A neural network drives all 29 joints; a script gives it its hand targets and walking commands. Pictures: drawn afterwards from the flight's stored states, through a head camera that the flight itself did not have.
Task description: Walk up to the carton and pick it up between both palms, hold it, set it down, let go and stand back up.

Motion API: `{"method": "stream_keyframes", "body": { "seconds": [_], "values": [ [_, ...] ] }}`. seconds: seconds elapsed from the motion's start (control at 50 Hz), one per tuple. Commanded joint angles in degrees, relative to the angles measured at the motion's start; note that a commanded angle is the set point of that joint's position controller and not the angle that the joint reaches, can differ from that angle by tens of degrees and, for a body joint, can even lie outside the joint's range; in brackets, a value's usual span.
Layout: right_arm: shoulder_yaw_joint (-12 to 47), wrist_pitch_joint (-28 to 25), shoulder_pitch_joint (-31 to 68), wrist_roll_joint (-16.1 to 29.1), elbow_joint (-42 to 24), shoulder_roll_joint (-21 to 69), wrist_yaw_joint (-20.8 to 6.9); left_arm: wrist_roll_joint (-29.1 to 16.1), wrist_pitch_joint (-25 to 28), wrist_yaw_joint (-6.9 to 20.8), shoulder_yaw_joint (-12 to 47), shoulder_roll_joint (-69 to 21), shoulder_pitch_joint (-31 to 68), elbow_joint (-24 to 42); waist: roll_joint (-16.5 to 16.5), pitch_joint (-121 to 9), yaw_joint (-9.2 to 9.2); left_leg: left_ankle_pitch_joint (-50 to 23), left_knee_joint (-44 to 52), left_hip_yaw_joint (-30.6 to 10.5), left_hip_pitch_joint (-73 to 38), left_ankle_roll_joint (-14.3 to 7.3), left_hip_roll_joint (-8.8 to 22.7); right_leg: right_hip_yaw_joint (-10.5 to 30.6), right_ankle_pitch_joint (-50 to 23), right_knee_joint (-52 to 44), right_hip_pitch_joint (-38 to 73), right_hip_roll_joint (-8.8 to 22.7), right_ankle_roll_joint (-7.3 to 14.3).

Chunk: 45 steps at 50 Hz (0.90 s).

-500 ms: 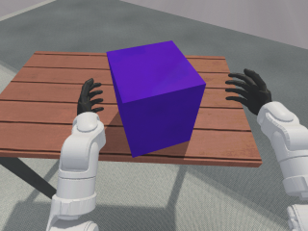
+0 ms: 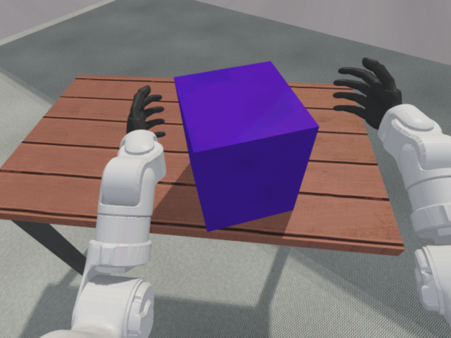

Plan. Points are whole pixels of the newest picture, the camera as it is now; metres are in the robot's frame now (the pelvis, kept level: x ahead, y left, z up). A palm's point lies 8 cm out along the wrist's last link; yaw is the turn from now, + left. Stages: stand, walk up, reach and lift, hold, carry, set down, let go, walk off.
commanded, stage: reach and lift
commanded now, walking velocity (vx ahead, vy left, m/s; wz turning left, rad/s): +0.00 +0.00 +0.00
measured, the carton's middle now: (238, 148) +0.47 +0.04 +0.06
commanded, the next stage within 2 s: none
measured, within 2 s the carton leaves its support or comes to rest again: neither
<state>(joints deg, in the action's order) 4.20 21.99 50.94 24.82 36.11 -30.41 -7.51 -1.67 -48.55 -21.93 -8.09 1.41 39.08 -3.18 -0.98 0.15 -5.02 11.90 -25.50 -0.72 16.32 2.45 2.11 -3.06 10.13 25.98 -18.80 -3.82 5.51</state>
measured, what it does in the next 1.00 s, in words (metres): stands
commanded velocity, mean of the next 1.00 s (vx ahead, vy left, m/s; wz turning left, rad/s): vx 0.00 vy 0.00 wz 0.00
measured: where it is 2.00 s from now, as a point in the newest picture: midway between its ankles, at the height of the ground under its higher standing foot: outside the picture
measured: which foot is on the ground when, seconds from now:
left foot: down 0.00-1.00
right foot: down 0.00-1.00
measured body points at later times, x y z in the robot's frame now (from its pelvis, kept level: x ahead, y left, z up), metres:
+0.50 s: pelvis +0.02 +0.00 +0.00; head +0.05 -0.01 +0.45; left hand +0.43 +0.19 +0.21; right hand +0.51 -0.16 +0.23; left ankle +0.01 +0.15 -0.74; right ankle +0.04 -0.06 -0.74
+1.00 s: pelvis +0.02 +0.00 +0.00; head +0.05 -0.02 +0.45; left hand +0.44 +0.19 +0.17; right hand +0.51 -0.15 +0.19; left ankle +0.01 +0.15 -0.74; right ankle +0.04 -0.06 -0.74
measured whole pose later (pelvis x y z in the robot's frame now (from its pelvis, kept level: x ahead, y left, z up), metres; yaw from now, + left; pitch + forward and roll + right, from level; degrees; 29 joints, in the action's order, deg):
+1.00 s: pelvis +0.02 +0.00 +0.00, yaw +0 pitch +5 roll +1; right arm 8.8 17.6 65.1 26.4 59.9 -27.5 -7.1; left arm -2.1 -29.5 -19.7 -13.2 1.4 54.9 -38.6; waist -1.9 -1.5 -7.6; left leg 13.0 -25.5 -0.7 17.6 2.6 2.1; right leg -2.9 11.0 25.8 -19.9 -3.8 5.1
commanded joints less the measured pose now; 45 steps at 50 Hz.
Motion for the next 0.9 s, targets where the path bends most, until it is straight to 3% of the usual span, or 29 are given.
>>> {"method": "stream_keyframes", "body": {
  "seconds": [0.0,0.02,0.04,0.06,0.12,0.16,0.18,0.2,0.24,0.26,0.28,0.3,0.32,0.36,0.46,0.48,0.5,0.54,0.56,0.58,0.62,0.66,0.7,0.72,0.74,0.78,0.84,0.86,0.88],
  "values": [
    [2.92,-1.4,38.83,3.92,1.68,-11.83,-0.01,-5.79,4.36,-0.11,-4.32,8.67,34.04,1.74,7.68,-29.92,-9.66,-7.75,6.34,1.62,4.92,-1.38,-1.11,9.55,-7.36,-6.45,20.02,2.91,-4.43],
    [1.44,-1.55,38.18,3.1,3.54,-12.43,-0.29,-6.75,5.1,0.23,-2.73,7.43,33.43,0.83,7.85,-31.19,-8.6,-7.94,6.35,1.25,4.97,-1.05,-0.88,9.38,-7.99,-5.89,19.26,2.86,-4.46],
    [2.52,-1.11,39.49,3.76,4.51,-11.98,-0.5,-5.56,4.65,-0.37,-3.76,7.86,35.12,0.12,5.72,-30.47,-9.13,-7.05,6.41,1.73,4.97,-0.94,-1.13,9.28,-6.0,-6.2,18.8,2.82,-4.19],
    [3.59,-1.41,39.88,3.88,3.15,-10.84,-0.39,-4.43,5.38,-0.65,-5.38,8.17,35.88,-0.39,6.85,-30.8,-11.11,-7.11,6.29,2.14,5.15,-0.92,-0.95,9.24,-6.48,-6.27,19.32,2.67,-3.98],
    [0.57,-1.69,42.29,3.22,5.45,-13.15,0.12,-5.61,5.98,-1.65,-3.66,8.43,41.15,1.98,4.08,-35.73,-8.36,-10.19,5.69,2.21,4.95,0.66,-1.25,7.55,-10.39,-5.25,18.67,1.5,-3.61],
    [3.14,-1.35,43.74,3.39,7.59,-11.7,0.31,-4.96,5.97,-1.68,-5.21,8.26,40.84,-2.71,6.39,-34.75,-10.24,-9.73,5.75,2.27,6.56,-0.15,-1.35,8.62,-12.38,-4.59,20.59,1.91,-3.83],
    [2.82,-0.93,42.26,3.19,9.9,-11.65,-0.02,-5.41,6.07,-1.57,-4.35,7.9,40.37,-4.36,5.97,-32.54,-8.1,-8.31,6.38,1.55,5.59,-0.11,-1.31,8.1,-10.59,-5.28,19.2,1.65,-4.0],
    [4.31,-0.72,42.92,4.97,10.54,-11.58,-0.62,-4.29,5.96,-1.57,-5.25,8.26,40.49,-4.39,4.39,-31.57,-10.17,-9.73,6.55,2.02,5.18,0.15,-1.06,7.84,-10.19,-5.35,18.46,1.74,-3.76],
    [5.29,-0.84,44.68,5.06,8.39,-10.42,-0.17,-4.98,6.9,-0.92,-5.76,9.01,40.73,-3.92,6.27,-36.48,-10.37,-12.94,5.63,2.23,6.22,0.34,-1.39,8.78,-18.23,-4.49,22.04,2.14,-4.64],
    [6.29,-0.83,47.04,5.87,8.05,-10.8,0.03,-4.84,6.79,-0.88,-7.08,10.45,42.74,-5.19,6.36,-37.23,-11.99,-12.73,5.84,2.64,7.17,0.08,-1.57,7.79,-17.87,-3.75,22.76,1.29,-4.53],
    [4.7,-0.93,46.02,5.65,8.48,-11.23,0.36,-4.82,6.89,-1.09,-6.46,10.01,43.35,-2.98,5.13,-38.86,-10.46,-14.29,5.12,2.52,6.13,0.48,-1.66,8.06,-20.85,-3.17,23.13,1.67,-4.51],
    [4.2,-0.65,45.95,4.79,10.63,-11.93,0.3,-4.87,6.63,-0.82,-6.29,10.59,43.47,-7.98,7.55,-35.03,-9.1,-11.67,5.31,1.99,7.42,0.07,-1.6,8.28,-19.64,-4.11,21.93,2.13,-5.08],
    [4.3,-1.26,46.75,5.23,8.74,-12.4,0.67,-4.78,6.84,-0.89,-6.18,9.65,43.05,-4.74,6.01,-38.17,-9.84,-16.09,4.45,2.08,5.8,0.91,-1.26,7.51,-23.44,-3.41,22.12,0.95,-4.05],
    [5.97,-0.89,46.7,6.18,11.53,-11.17,0.59,-5.06,7.17,-0.46,-6.54,9.71,43.88,-7.88,6.98,-36.58,-9.62,-16.03,4.62,2.03,6.52,0.68,-1.64,8.06,-27.97,-3.07,23.84,1.61,-4.74],
    [5.82,-1.3,50.5,6.03,10.83,-12.0,0.92,-5.79,8.17,-0.37,-6.24,11.01,46.79,-9.29,5.69,-39.84,-10.29,-15.75,4.62,1.93,8.59,0.76,-1.83,8.25,-28.88,-2.47,24.02,2.24,-5.05],
    [5.09,-1.06,51.66,6.39,12.75,-12.94,0.56,-6.9,8.11,-0.33,-5.59,11.47,48.9,-9.88,4.85,-38.59,-9.36,-15.32,4.66,1.93,8.9,0.91,-1.8,7.37,-27.97,-2.46,21.84,1.75,-4.96],
    [6.64,-0.89,51.76,7.03,12.84,-11.34,0.6,-6.95,8.65,-0.01,-6.31,11.79,49.51,-11.18,5.83,-39.75,-10.51,-14.58,4.52,2.3,11.12,0.7,-2.06,8.16,-28.86,-2.4,23.81,2.49,-5.25],
    [4.98,-1.12,49.64,4.81,13.24,-11.01,1.23,-6.52,9.81,0.05,-6.74,12.39,47.35,-12.18,8.2,-39.16,-9.27,-14.42,4.63,1.85,10.69,0.64,-2.02,7.99,-28.96,-2.63,23.42,2.38,-5.3],
    [7.98,-1.08,49.04,6.0,15.21,-8.71,0.87,-5.19,9.91,-0.03,-6.6,10.45,44.97,-14.01,7.2,-39.01,-11.65,-14.62,4.7,1.94,10.83,0.59,-1.74,8.5,-28.67,-2.38,23.92,2.63,-5.3],
    [7.31,-1.09,48.77,5.87,14.42,-9.37,0.94,-5.08,9.89,-0.24,-6.47,10.22,44.66,-13.24,6.93,-38.26,-10.45,-14.45,5.0,1.65,9.56,1.01,-1.63,7.85,-28.21,-2.46,23.59,1.9,-4.9],
    [9.17,-0.8,47.19,6.14,16.85,-7.5,0.68,-3.85,11.15,0.7,-8.62,11.63,45.37,-17.07,8.0,-34.33,-12.07,-13.12,5.04,2.89,12.64,0.09,-2.15,8.16,-28.12,-2.86,23.99,2.47,-5.53],
    [6.41,-1.8,46.06,4.31,19.19,-7.39,0.52,-5.02,12.91,1.24,-6.1,9.82,45.33,-19.05,7.13,-33.67,-9.3,-10.84,5.56,1.39,12.27,0.65,-1.72,7.81,-25.15,-3.3,21.91,2.44,-4.99],
    [7.27,-2.77,45.0,4.27,21.29,-5.87,0.17,-3.64,14.48,1.18,-6.15,8.63,43.32,-20.8,4.86,-32.98,-10.06,-13.72,5.42,1.68,9.7,0.93,-1.28,6.01,-23.09,-3.21,18.87,0.72,-3.78],
    [5.71,-3.58,44.34,3.27,21.57,-6.14,-0.26,-3.82,15.3,1.38,-4.86,7.66,43.83,-20.3,5.38,-36.35,-8.71,-14.36,4.83,1.66,9.26,1.43,-1.52,5.25,-24.13,-3.18,18.8,0.12,-3.81],
    [6.14,-4.23,44.27,3.4,19.54,-5.57,-0.43,-2.68,16.49,1.51,-6.57,7.83,43.63,-18.63,4.55,-38.13,-10.89,-16.05,4.44,2.22,9.81,1.36,-1.62,5.97,-25.93,-2.8,20.43,0.38,-4.03],
    [5.12,-5.2,44.99,2.27,18.68,-5.62,0.31,-3.26,18.11,2.09,-6.76,8.84,43.73,-21.58,6.09,-37.94,-9.19,-14.01,4.44,1.94,11.67,1.04,-2.31,6.48,-28.29,-1.88,21.65,1.25,-4.58],
    [5.08,-7.3,43.82,1.16,18.09,-4.86,0.05,-2.4,20.2,2.77,-5.26,5.98,40.82,-22.07,5.51,-40.86,-9.2,-18.63,3.4,1.56,11.47,1.68,-1.99,6.38,-32.09,-1.13,20.88,0.79,-4.73],
    [3.73,-7.43,42.09,-0.76,22.44,-4.03,0.21,-1.69,21.59,3.16,-5.73,5.37,41.14,-23.56,5.19,-37.88,-8.3,-17.9,3.36,2.21,10.97,1.61,-2.14,5.44,-30.01,-1.51,20.55,0.23,-4.33],
    [4.89,-7.59,39.65,-0.79,23.13,-3.66,0.26,-1.02,21.64,3.61,-6.98,5.56,38.47,-25.93,5.61,-35.58,-9.19,-16.87,3.75,1.91,11.01,1.25,-2.06,5.98,-28.53,-1.96,20.96,0.69,-4.28]
  ]
}}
